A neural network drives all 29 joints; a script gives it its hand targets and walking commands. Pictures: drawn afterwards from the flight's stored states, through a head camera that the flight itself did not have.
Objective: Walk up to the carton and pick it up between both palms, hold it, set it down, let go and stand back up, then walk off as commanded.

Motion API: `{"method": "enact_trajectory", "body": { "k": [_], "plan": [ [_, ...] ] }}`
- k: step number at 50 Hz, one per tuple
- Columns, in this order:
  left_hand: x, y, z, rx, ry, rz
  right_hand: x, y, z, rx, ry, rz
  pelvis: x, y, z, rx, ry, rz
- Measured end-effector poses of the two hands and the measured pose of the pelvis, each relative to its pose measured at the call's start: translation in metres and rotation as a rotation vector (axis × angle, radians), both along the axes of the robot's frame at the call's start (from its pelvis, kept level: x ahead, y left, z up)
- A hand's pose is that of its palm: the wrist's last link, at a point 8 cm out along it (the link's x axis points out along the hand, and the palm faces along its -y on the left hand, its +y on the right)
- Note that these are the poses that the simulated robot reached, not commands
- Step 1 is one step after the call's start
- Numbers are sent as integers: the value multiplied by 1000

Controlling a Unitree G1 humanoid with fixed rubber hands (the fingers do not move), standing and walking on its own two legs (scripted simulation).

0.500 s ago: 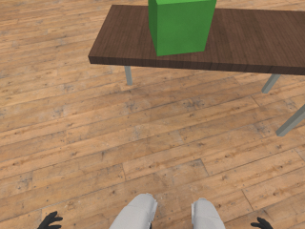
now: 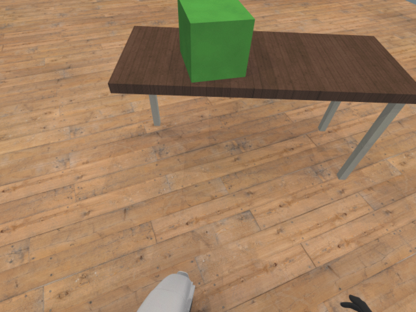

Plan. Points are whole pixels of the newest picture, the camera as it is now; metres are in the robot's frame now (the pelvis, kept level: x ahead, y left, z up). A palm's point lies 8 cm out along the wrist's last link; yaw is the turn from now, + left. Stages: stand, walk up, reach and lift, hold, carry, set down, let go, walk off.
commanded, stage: walk off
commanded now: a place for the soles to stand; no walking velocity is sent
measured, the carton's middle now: (212, 37) +1.06 +0.12 +0.01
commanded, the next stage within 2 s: none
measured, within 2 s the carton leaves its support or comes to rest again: neither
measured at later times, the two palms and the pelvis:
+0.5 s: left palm out of the picture +0.03 +0.28 -0.10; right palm (373, 306) +0.19 -0.32 -0.11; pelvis +0.06 -0.03 +0.00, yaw +3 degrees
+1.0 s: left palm out of the picture +0.09 +0.16 -0.07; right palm out of the picture +0.20 -0.45 -0.11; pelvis +0.09 -0.15 +0.01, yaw +2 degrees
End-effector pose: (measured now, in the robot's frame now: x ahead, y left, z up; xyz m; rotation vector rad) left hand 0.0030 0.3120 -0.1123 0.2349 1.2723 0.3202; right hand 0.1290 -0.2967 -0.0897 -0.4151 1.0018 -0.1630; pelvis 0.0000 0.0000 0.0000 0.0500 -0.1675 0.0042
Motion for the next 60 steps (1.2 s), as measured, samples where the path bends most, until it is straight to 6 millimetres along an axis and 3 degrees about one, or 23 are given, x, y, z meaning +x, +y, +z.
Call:
{"method": "enact_trajectory", "body": {
  "k": [3, 5, 12, 18, 21, 25, 30, 33, 37, 45, 49, 52, 55, 60],
  "plan": [
    [-28, -8, 11, 22, 8, 35, -4, -6, -3, 32, -16, 4, -4, -10, 3, 8, -15, 17],
    [-35, -13, 18, 36, 9, 43, -2, -9, -3, 53, -35, -2, -3, -15, 6, 17, -4, 19],
    [-25, -20, 29, 72, -46, 43, 14, -13, -11, 80, -30, 20, 7, -25, 6, 20, 43, 49],
    [-10, -17, 19, 62, -30, 82, 52, -3, -18, 65, -22, 78, 35, -20, -3, -3, 82, 91],
    [6, -16, 13, 56, -15, 62, 60, -5, -20, 60, -39, 75, 48, -19, -6, 0, 79, 72],
    [30, -28, 14, 51, -25, 35, 62, -22, -17, 49, -23, 46, 61, -31, -4, -1, 88, 52],
    [52, -59, 8, 48, -27, 12, 61, -57, -25, 31, 21, 45, 68, -63, -9, 17, 93, 46],
    [51, -85, -1, 53, -21, 12, 62, -81, -40, 27, 55, 55, 71, -88, -19, 26, 69, 53],
    [50, -114, 2, 47, 12, 41, 65, -103, -43, 37, 100, 43, 78, -112, -15, 35, 59, 61],
    [68, -136, 37, 106, 16, 49, 79, -126, -27, 65, 134, 36, 93, -139, 10, 27, 129, 67],
    [83, -145, 38, 106, 11, 27, 72, -145, -17, 44, 128, 4, 94, -150, 15, 3, 125, 43],
    [104, -153, 40, 124, -52, 13, 64, -159, -20, 37, 152, 9, 90, -162, 14, 11, 95, 53],
    [116, -163, 45, 149, -112, 6, 70, -168, -27, 49, 143, 27, 89, -177, 11, 1, 89, 59],
    [101, -184, 35, 225, -112, 10, 86, -190, -54, 89, 124, 60, 88, -206, -11, -4, 46, 47]
  ]
}}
